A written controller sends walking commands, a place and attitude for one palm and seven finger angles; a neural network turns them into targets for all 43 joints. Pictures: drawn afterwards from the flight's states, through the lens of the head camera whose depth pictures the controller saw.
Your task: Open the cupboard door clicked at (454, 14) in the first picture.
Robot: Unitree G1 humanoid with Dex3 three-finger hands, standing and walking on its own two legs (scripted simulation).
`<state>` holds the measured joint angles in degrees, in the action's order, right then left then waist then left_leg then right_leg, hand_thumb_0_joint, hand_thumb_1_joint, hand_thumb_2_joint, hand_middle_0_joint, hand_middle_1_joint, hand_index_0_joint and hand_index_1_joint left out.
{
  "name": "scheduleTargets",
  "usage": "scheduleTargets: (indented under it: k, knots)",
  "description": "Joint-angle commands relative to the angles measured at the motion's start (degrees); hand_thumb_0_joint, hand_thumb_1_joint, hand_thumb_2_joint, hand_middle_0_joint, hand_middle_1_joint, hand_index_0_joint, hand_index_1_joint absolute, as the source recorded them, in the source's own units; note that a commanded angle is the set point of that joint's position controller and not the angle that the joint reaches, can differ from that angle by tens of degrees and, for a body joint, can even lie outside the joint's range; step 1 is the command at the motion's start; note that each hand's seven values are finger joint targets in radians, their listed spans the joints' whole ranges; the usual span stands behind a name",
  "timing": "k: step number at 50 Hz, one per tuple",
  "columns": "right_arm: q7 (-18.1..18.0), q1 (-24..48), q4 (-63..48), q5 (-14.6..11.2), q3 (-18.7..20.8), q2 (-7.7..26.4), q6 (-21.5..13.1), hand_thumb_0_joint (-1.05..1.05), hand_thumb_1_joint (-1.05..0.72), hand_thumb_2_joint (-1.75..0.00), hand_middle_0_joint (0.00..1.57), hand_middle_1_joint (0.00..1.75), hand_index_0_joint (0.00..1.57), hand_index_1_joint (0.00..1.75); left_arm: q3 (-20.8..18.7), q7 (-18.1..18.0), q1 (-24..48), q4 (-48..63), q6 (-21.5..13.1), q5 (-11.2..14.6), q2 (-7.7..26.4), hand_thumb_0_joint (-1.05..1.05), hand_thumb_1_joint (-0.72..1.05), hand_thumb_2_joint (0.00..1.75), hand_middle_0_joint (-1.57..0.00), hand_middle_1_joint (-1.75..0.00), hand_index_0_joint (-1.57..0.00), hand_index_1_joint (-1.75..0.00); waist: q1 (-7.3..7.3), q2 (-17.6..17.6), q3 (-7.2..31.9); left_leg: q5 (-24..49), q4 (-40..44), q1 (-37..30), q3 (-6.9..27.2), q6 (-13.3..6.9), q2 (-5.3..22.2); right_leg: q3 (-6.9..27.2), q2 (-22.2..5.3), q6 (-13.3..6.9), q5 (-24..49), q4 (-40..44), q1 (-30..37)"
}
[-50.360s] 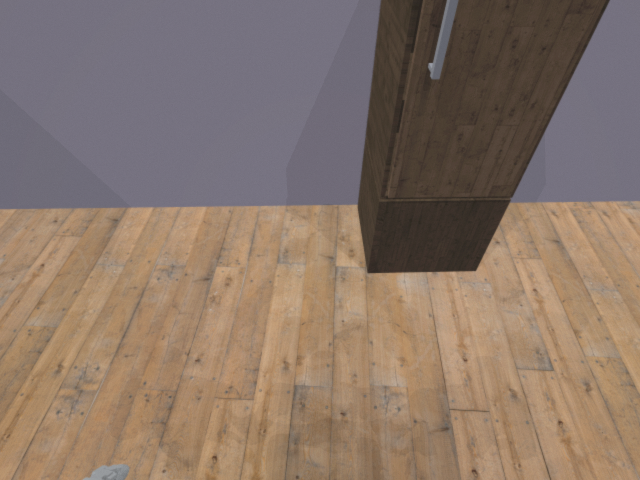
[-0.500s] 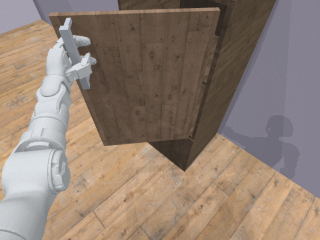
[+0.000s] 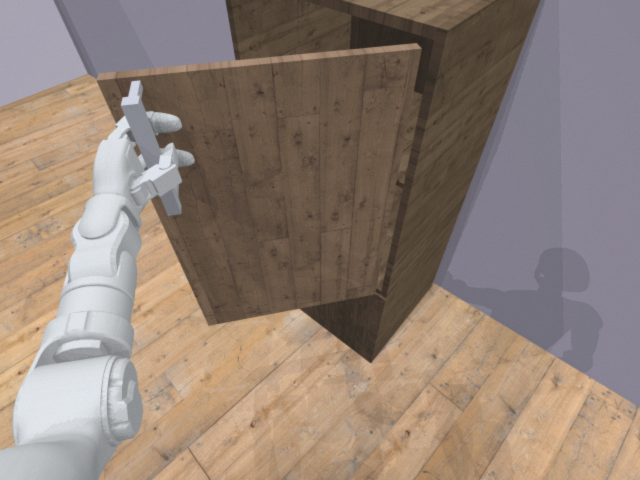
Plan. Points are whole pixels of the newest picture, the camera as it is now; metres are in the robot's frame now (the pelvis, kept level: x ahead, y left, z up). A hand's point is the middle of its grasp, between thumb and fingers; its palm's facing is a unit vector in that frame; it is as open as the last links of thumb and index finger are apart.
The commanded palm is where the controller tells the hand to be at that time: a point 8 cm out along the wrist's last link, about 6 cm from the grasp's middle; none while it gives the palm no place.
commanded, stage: pull the door open along its arc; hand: left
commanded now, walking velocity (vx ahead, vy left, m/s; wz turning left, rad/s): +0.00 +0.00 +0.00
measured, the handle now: (156, 153) +0.49 +0.21 +0.17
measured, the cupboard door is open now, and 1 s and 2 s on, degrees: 53 86 83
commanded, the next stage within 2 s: open thumb and fingers to let go in 0.84 s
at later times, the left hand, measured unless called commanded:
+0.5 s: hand (220, 248) +0.32 +0.10 +0.17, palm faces +0.37 -0.93 +0.06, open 5.8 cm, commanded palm +0.26 +0.16 +0.17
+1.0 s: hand (269, 285) +0.27 +0.05 +0.17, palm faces +0.35 -0.94 +0.01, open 5.6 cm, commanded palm +0.23 +0.09 +0.17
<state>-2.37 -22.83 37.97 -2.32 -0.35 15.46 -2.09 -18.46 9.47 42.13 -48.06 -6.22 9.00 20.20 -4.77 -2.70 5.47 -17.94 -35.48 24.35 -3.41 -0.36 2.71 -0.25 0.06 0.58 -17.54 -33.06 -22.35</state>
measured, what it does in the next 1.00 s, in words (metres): stands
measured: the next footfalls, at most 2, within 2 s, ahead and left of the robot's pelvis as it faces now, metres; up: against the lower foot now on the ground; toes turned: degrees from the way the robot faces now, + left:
none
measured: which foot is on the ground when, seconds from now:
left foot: down 0.00-1.00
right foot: down 0.00-1.00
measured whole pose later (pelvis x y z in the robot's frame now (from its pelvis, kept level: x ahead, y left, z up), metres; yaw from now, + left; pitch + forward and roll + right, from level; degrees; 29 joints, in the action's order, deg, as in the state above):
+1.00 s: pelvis +0.00 -0.03 +0.01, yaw +4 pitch -5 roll +0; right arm 0.8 -6.5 38.7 2.0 -1.0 10.6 3.9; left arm 15.9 -30.7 -1.3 18.6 21.8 0.5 -4.9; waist 1.6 -4.8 1.5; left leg -15.8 -29.9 9.5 0.9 1.9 2.9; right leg -4.6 0.7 -1.7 -17.6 -28.2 -6.2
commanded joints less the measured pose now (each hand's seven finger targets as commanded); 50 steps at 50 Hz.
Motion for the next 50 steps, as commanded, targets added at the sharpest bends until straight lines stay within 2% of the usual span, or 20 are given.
scheduleTargets:
  k: [1,6,7,9,10,12,17,18,22,23,26,28,30,36,37,38,41,46,47,50]
  knots:
    - [-0.31,4.59,-9.99,-0.88,2.62,7.26,-2.78,0.00,-0.90,-0.90,0.20,0.30,0.20,0.30,-2.38,-0.45,11.49,23.92,-0.95,1.66,12.27,0.00,0.90,0.90,-0.40,-1.35,-0.40,-1.35,5.55,1.14,18.50,23.96,4.01,-12.28,1.35,-1.47,-1.81,-2.54,1.59,-1.90,26.30,2.20,11.52]
    - [-0.30,10.20,-12.59,-1.43,1.93,6.12,-2.86,0.00,-0.90,-0.90,0.20,0.30,0.20,0.30,-2.45,-1.74,-2.98,38.15,3.71,3.31,9.34,0.00,0.90,0.90,-0.40,-1.35,-0.40,-1.35,7.49,3.27,14.74,22.58,6.31,-12.90,0.47,-1.40,-1.79,-2.81,1.13,-1.78,26.71,3.66,14.53]
    - [-0.49,12.04,-13.06,-1.29,1.86,5.14,-2.87,0.00,-0.90,-0.90,0.20,0.30,0.20,0.30,-6.48,-5.54,-4.68,41.06,5.20,4.46,9.70,0.00,0.90,0.90,-0.40,-1.35,-0.40,-1.35,9.86,4.53,14.47,21.80,6.62,-12.22,0.40,-1.19,-1.96,-2.95,1.05,-1.64,25.25,4.36,16.04]
    - [0.09,15.60,-13.16,-1.18,1.18,3.39,-3.24,0.00,-0.90,-0.90,0.20,0.30,0.20,0.30,-5.76,-12.99,-7.90,47.56,8.67,4.93,3.64,0.00,0.90,0.90,-0.40,-1.35,-0.40,-1.35,10.77,3.46,11.80,20.47,8.08,-12.21,0.25,-0.27,-1.81,-3.31,0.92,-1.56,22.48,5.30,15.25]
    - [0.34,16.38,-12.92,-0.92,0.99,3.30,-3.19,0.00,-0.90,-0.90,0.20,0.30,0.20,0.30,-3.18,-14.99,-11.20,49.37,10.45,3.84,0.74,0.00,0.90,0.90,-0.40,-1.35,-0.40,-1.35,10.41,3.55,10.49,20.69,8.65,-12.70,0.32,-0.04,-1.57,-3.54,0.92,-1.60,22.23,5.29,14.96]
    - [0.43,18.03,-12.72,-0.35,0.89,2.98,-2.55,0.00,-0.90,-0.90,0.20,0.30,0.20,0.30,-2.74,-19.55,-12.93,54.29,12.81,1.63,0.07,0.00,0.90,0.90,-0.40,-1.35,-0.40,-1.35,10.00,4.21,9.01,19.69,8.79,-13.36,0.19,-0.08,-1.62,-3.24,0.72,-1.43,20.64,6.25,15.20]
    - [0.74,21.11,-12.57,1.31,0.26,1.14,-0.46,0.00,-0.90,-0.90,0.20,0.30,0.20,0.30,4.26,-29.32,-16.95,64.94,18.55,-4.26,-6.87,0.00,0.90,0.90,-0.40,-1.35,-0.40,-1.35,9.54,4.91,9.81,20.17,9.20,-16.32,0.04,-0.06,-1.76,-2.38,0.01,-1.42,20.73,7.92,17.39]
    - [0.91,21.92,-12.86,1.44,0.00,0.59,-0.04,0.00,-0.90,-0.90,0.20,0.30,0.20,0.30,6.73,-30.89,-18.62,67.05,19.72,-4.79,-9.64,0.00,0.90,0.90,-0.40,-1.35,-0.40,-1.35,9.55,4.05,9.36,20.02,9.45,-16.79,0.03,0.01,-1.75,-2.35,-0.13,-1.47,20.48,8.30,17.22]
    - [0.75,24.08,-11.75,2.71,-0.17,-0.01,1.56,0.00,-0.90,-0.90,0.20,0.30,0.20,0.30,10.03,-36.46,-19.76,69.68,23.15,-5.92,-14.07,0.00,0.90,0.90,-0.40,-1.35,-0.40,-1.35,8.79,7.40,7.24,19.27,8.77,-17.76,0.55,0.02,-2.12,-1.88,-0.46,-1.34,19.95,10.88,17.64]
    - [0.90,24.79,-11.82,2.79,-0.27,-0.32,1.92,0.00,-0.90,-0.90,0.20,0.30,0.20,0.30,12.14,-37.41,-20.46,70.69,23.76,-6.22,-16.06,0.00,0.90,0.90,-0.40,-1.35,-0.40,-1.35,8.74,6.73,6.49,19.08,8.84,-17.89,0.56,0.07,-2.17,-1.73,-0.69,-1.41,19.50,11.12,17.34]
    - [1.06,25.79,-11.26,3.36,-0.32,-0.87,2.62,0.00,-0.90,-0.90,0.20,0.30,0.20,0.30,15.25,-39.38,-20.71,72.26,24.52,-7.96,-18.38,0.00,0.90,0.90,-0.40,-1.35,-0.40,-1.35,8.69,6.09,6.12,19.04,8.47,-18.57,0.77,-0.02,-2.60,-1.09,-1.25,-1.44,19.84,11.80,17.23]
    - [1.36,26.01,-11.12,3.67,-0.19,-1.07,3.00,0.00,-0.90,-0.90,0.20,0.30,0.20,0.30,18.68,-39.74,-23.54,73.03,24.78,-9.20,-20.98,0.00,0.90,0.90,-0.40,-1.35,-0.40,-1.35,8.71,4.78,5.67,19.48,8.32,-18.90,1.02,0.01,-2.56,-1.18,-1.40,-1.69,20.40,11.66,17.08]
    - [1.61,26.20,-11.05,3.81,-0.25,-1.29,3.40,0.00,-0.90,-0.90,0.20,0.30,0.20,0.30,20.89,-39.70,-23.84,74.43,24.79,-10.05,-22.27,0.00,0.90,0.90,-0.40,-1.35,-0.40,-1.35,8.48,5.30,5.37,19.88,8.27,-19.04,1.31,-0.02,-2.64,-1.05,-1.49,-1.71,21.41,11.39,17.21]
    - [2.57,26.74,-12.37,4.11,0.22,-1.76,3.34,0.00,-0.90,-0.90,0.20,0.30,0.20,0.30,28.05,-38.86,-32.55,80.57,24.10,-10.60,-27.67,0.00,0.90,0.90,-0.40,-1.35,-0.40,-1.35,8.65,8.53,6.37,21.12,7.15,-19.45,2.00,-0.27,-2.67,-1.42,-1.72,-1.25,25.58,10.22,17.92]
    - [2.89,27.14,-12.34,4.01,0.23,-1.86,3.32,0.00,-0.90,-0.90,0.20,0.30,0.20,0.30,29.02,-38.94,-34.19,81.13,24.07,-10.89,-28.12,0.00,0.90,0.90,-0.40,-1.35,-0.40,-1.35,8.83,7.70,5.65,21.26,6.76,-19.36,2.07,-0.23,-2.56,-1.40,-1.62,-1.45,25.22,10.34,17.42]
    - [3.05,26.98,-12.53,4.04,0.33,-1.89,3.15,0.00,-0.90,-0.90,0.20,0.30,0.20,0.30,30.04,-39.13,-35.55,81.51,24.06,-10.89,-29.02,0.00,0.90,0.90,-0.40,-1.35,-0.40,-1.35,8.75,9.33,5.68,20.82,6.83,-19.17,2.18,-0.29,-2.61,-1.70,-1.69,-1.37,24.49,10.18,17.30]
    - [4.12,27.33,-13.05,3.90,0.47,-2.21,2.59,0.00,-0.90,-0.90,0.20,0.30,0.20,0.30,33.56,-39.57,-39.86,85.23,23.99,-10.90,-31.59,0.00,0.90,0.90,-0.40,-1.35,-0.40,-1.35,8.88,7.45,5.56,20.90,5.76,-19.33,2.28,-0.26,-2.68,-1.75,-1.74,-1.51,24.14,9.77,16.41]
    - [3.44,28.72,-10.73,3.96,-0.16,-2.27,2.31,0.00,-0.90,-0.90,0.20,0.30,0.20,0.30,30.19,-41.60,-30.46,81.12,23.95,-10.54,-28.33,0.00,0.90,0.90,-0.40,-1.35,-0.40,-1.35,8.36,9.03,2.83,16.85,5.32,-18.79,2.54,-0.36,-3.37,-0.81,-1.97,-1.54,14.59,12.77,13.34]
    - [2.91,28.90,-9.64,3.75,-0.32,-2.33,2.48,0.00,-0.90,-0.90,0.20,0.30,0.20,0.30,28.25,-42.04,-26.14,78.13,24.01,-10.52,-26.51,0.00,0.90,0.90,-0.40,-1.35,-0.40,-1.35,8.20,8.59,1.42,15.31,5.64,-18.46,2.57,-0.40,-3.59,-0.43,-2.08,-1.59,11.19,13.97,12.05]
    - [2.57,29.55,-9.16,4.03,-0.32,-2.63,2.33,0.00,-0.90,-0.90,0.20,0.30,0.20,0.30,28.25,-42.84,-24.51,75.36,24.03,-10.80,-27.80,0.00,0.69,0.81,-0.38,-1.33,-0.38,-1.33,8.69,7.75,1.59,14.92,5.94,-19.04,2.62,-0.41,-3.53,-0.27,-2.20,-1.90,8.57,14.63,11.70]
